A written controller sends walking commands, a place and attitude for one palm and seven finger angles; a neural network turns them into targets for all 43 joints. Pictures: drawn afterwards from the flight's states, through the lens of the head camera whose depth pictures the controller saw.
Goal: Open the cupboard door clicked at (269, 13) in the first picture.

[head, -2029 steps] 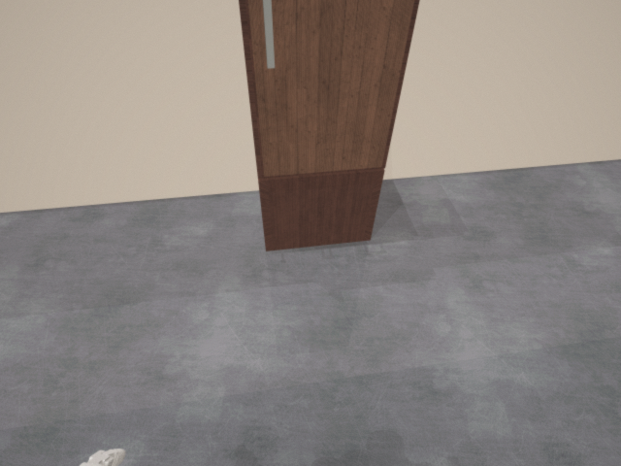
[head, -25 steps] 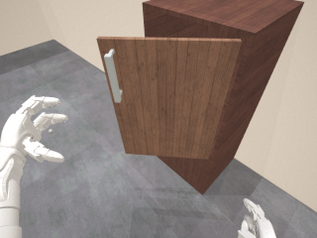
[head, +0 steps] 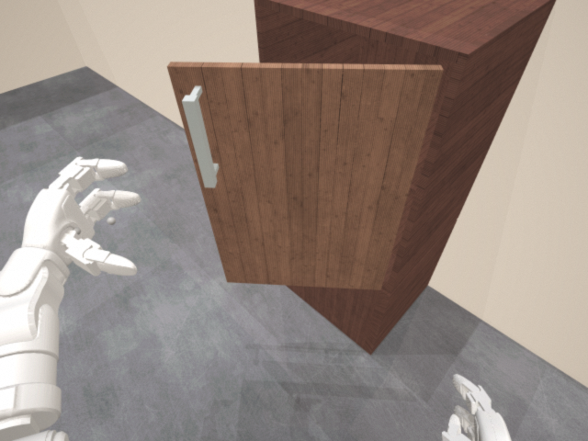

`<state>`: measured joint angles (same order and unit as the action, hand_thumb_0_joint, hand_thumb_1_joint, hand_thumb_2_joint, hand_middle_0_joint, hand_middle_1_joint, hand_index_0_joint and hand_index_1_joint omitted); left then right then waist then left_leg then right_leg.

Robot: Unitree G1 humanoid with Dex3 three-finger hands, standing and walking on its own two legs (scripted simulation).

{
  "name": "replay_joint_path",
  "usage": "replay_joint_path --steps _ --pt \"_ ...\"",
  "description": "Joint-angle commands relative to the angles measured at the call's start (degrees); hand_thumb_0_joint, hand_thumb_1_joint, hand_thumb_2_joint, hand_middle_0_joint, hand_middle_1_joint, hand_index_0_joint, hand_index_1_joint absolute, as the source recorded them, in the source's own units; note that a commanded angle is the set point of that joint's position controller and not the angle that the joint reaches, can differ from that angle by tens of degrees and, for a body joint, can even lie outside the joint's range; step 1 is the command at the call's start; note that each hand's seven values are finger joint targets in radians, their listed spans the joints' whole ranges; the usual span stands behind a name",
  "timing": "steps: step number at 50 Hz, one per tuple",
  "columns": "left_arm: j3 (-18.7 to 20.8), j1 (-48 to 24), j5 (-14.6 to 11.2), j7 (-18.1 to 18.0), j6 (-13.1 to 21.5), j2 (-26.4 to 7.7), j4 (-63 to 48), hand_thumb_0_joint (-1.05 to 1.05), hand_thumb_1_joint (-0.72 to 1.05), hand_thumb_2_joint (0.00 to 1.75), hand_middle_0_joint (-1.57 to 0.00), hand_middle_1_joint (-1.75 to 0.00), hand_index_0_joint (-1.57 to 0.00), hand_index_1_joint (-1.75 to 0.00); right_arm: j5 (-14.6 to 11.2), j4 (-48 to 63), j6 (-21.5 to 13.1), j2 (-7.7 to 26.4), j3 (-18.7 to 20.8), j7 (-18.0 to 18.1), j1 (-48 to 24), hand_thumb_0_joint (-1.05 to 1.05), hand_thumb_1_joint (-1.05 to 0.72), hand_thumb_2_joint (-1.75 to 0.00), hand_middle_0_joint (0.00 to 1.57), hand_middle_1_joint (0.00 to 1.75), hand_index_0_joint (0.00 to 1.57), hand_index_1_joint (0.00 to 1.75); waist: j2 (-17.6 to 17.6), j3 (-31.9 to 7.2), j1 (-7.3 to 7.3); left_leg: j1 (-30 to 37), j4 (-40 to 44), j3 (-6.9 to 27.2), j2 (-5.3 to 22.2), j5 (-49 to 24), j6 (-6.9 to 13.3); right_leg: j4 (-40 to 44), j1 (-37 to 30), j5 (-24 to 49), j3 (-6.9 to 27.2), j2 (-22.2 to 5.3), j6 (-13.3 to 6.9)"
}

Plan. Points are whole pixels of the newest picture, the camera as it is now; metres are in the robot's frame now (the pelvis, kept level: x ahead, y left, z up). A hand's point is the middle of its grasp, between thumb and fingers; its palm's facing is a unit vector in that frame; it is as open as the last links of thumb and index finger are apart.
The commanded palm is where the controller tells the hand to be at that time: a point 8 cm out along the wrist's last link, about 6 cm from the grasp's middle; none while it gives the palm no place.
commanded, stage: move the hooked fingers beside the handle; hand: left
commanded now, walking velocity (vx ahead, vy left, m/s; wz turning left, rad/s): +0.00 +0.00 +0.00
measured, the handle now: (204, 139) +0.55 +0.20 +0.14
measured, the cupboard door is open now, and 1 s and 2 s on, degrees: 40 40 40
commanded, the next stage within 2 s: none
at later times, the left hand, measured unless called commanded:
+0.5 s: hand (138, 186) +0.41 +0.26 +0.15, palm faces +0.03 -1.00 -0.01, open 14.0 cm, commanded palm +0.38 +0.31 +0.15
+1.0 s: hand (147, 163) +0.45 +0.26 +0.16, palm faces +0.02 -1.00 +0.01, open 14.0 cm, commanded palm +0.44 +0.31 +0.14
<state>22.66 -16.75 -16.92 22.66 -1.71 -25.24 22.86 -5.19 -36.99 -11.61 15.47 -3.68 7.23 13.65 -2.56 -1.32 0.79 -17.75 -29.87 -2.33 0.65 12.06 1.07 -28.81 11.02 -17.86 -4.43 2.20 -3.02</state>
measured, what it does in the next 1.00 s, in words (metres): stands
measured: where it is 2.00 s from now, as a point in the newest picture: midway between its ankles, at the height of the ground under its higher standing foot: outside the picture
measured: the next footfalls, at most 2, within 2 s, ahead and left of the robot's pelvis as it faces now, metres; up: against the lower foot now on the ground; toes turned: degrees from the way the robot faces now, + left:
none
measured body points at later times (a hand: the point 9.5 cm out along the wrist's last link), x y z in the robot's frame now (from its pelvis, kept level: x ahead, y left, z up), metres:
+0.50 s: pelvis +0.01 +0.02 +0.00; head +0.03 +0.02 +0.45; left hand +0.40 +0.31 +0.15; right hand +0.12 -0.24 -0.10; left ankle +0.04 +0.11 -0.73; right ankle -0.03 -0.08 -0.73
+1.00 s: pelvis +0.01 +0.02 -0.01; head +0.05 +0.02 +0.44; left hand +0.45 +0.31 +0.16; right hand +0.07 -0.26 -0.11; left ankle +0.04 +0.11 -0.73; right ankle -0.03 -0.08 -0.73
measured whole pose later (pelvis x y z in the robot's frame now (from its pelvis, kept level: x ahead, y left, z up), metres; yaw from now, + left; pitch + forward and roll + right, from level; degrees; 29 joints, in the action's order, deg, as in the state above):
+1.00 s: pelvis +0.01 +0.02 -0.01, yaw -1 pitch +6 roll -1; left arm 22.2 -44.0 -11.6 21.3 7.7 -31.2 56.6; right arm -3.8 -39.6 -4.2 17.2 -2.2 5.2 20.3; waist -1.0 -2.5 -4.1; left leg -26.0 -33.8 -3.0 0.5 14.2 2.3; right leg -31.6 18.9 -19.1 -3.7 1.8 -1.9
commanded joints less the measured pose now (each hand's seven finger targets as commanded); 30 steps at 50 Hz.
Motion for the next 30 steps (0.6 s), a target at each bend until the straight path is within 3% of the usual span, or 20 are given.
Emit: replay_joint_path --steps 1,2,4,5,6,9,15,16,19,21,25,28,30 --pt "5.06 -20.61 -1.07 -0.46 3.12 -17.51 -8.22 0.0 -0.5 0.3 -0.3 -1.2 -0.3 -1.2 -0.05 8.42 -2.64 7.32 2.8 0.0 -4.29 0.0 -0.9 -0.9 0.2 0.3 0.2 0.3 1.15 -12.23 0.09 10.95 2.14 3.06 -0.93 -7.33 2.08 5.36 3.95 16.01 4.55 -2.03 2.84" --pt "6.36 -19.65 -0.8 -0.56 2.74 -18.84 -6.48 0.0 -0.5 0.3 -0.3 -1.2 -0.3 -1.2 -0.06 8.53 -2.48 7.47 2.82 -0.13 -4.29 0.0 -0.9 -0.9 0.2 0.3 0.2 0.3 0.58 -11.39 0.48 10.08 2.41 3.05 -0.89 -6.86 2.02 5.43 4.31 15.53 4.49 -2.05 2.74" --pt "6.03 -22.18 -0.2 -0.77 2.86 -19.16 -5.98 0.0 -0.5 0.3 -0.3 -1.2 -0.3 -1.2 -0.04 8.39 -2.05 7.57 2.88 -0.16 -3.7 0.0 -0.9 -0.9 0.2 0.3 0.2 0.3 -0.35 -11.83 -0.07 10.47 2.48 3.06 -0.82 -7.15 2.02 5.33 4.79 15.44 4.34 -1.95 2.58" --pt "4.3 -23.31 -0.01 -0.7 3.05 -17.5 -6.31 0.0 -0.5 0.3 -0.3 -1.2 -0.3 -1.2 -0.01 8.69 -1.99 7.51 2.79 -0.28 -3.59 0.0 -0.9 -0.9 0.2 0.3 0.2 0.3 -1.86 -11.83 -0.3 10.94 2.56 3.19 -0.85 -7.12 1.94 5.16 5.53 14.97 4.06 -1.84 2.33" --pt "5.02 -23.55 -0.03 -0.9 3.19 -18.41 -5.55 0.0 -0.5 0.3 -0.3 -1.2 -0.3 -1.2 -0.03 8.63 -1.84 7.59 2.92 -0.31 -3.2 0.0 -0.9 -0.9 0.2 0.3 0.2 0.3 -0.37 -11.8 -0.28 10.81 2.23 3.12 -0.73 -7.14 2.05 5.32 5.35 14.83 4.17 -1.71 2.34" --pt "4.51 -26.86 0.46 -1.09 4.92 -18.28 -6.79 0.0 -0.5 0.3 -0.3 -1.2 -0.3 -1.2 0.29 8.48 -1.67 7.81 3.22 -0.39 -2.06 0.0 -0.9 -0.9 0.2 0.3 0.2 0.3 -2.1 -14.52 -0.92 12.86 2.17 3.58 -0.53 -8.71 1.97 4.72 5.57 15.32 3.61 -1.34 1.99" --pt "0.96 -33.65 1.07 -1.44 5.82 -15.84 -1.21 0.0 -0.5 0.3 -0.3 -1.2 -0.3 -1.2 0.31 6.66 -1.18 8.49 3.41 -0.12 -0.29 0.0 -0.9 -0.9 0.2 0.3 0.2 0.3 -1.92 -12.43 -2.75 13.26 2.64 4.69 -0.12 -5.44 1.82 5.16 9.62 10.65 3.1 -0.99 1.74" --pt "1.03 -34.42 1.27 -1.64 5.8 -16.63 0.05 0.0 -0.5 0.3 -0.3 -1.2 -0.3 -1.2 0.37 6.26 -0.89 8.86 3.46 -0.16 0.38 0.0 -0.9 -0.9 0.2 0.3 0.2 0.3 -0.25 -12.34 -2.77 12.89 2.55 4.81 0.03 -5.73 1.9 5.2 9.32 10.72 2.99 -1.0 1.62" --pt "-0.29 -37.76 2.21 -2.39 5.64 -15.65 2.32 0.0 -0.5 0.3 -0.3 -1.2 -0.3 -1.2 0.49 6.03 -0.44 8.95 3.58 -0.27 0.96 0.0 -0.9 -0.9 0.2 0.3 0.2 0.3 -2.54 -13.73 -3.07 13.72 2.52 5.25 -0.05 -6.02 1.68 4.76 10.42 10.54 2.99 -1.12 1.55" --pt "1.16 -38.39 2.58 -3.18 6.38 -17.57 3.63 0.0 -0.5 0.3 -0.3 -1.2 -0.3 -1.2 0.75 5.63 -0.03 9.21 3.75 -0.52 1.86 0.0 -0.9 -0.9 0.2 0.3 0.2 0.3 -0.47 -15.0 -2.76 13.99 2.24 5.47 0.25 -7.46 1.68 4.59 9.67 11.2 2.81 -1.01 1.41" --pt "2.7 -39.03 3.31 -3.9 8.02 -18.74 3.88 0.0 -0.5 0.3 -0.3 -1.2 -0.3 -1.2 1.17 5.82 0.65 9.29 4.03 -1.13 3.09 0.0 -0.9 -0.9 0.2 0.3 0.2 0.3 -3.65 -19.78 -2.11 16.95 1.21 5.7 0.34 -13.91 1.13 3.01 8.6 15.91 2.78 -0.92 1.2" --pt "1.54 -39.3 3.38 -3.9 8.41 -17.39 5.87 0.0 -0.5 0.3 -0.3 -1.2 -0.3 -1.2 1.23 5.75 1.35 9.36 4.12 -1.55 3.89 0.0 -0.9 -0.9 0.2 0.3 0.2 0.3 -1.84 -18.23 -2.69 16.13 0.79 5.47 0.57 -15.69 1.23 2.88 9.15 17.4 2.73 -0.76 1.47" --pt "2.61 -39.29 3.51 -3.74 8.3 -18.62 8.42 0.0 -0.5 0.3 -0.3 -1.2 -0.3 -1.2 1.22 5.39 2.0 9.67 4.33 -1.54 4.55 0.0 -0.9 -0.9 0.2 0.3 0.2 0.3 -1.67 -17.21 -2.73 14.66 0.71 5.01 0.55 -15.54 1.29 2.8 9.05 17.81 2.87 -0.77 1.45"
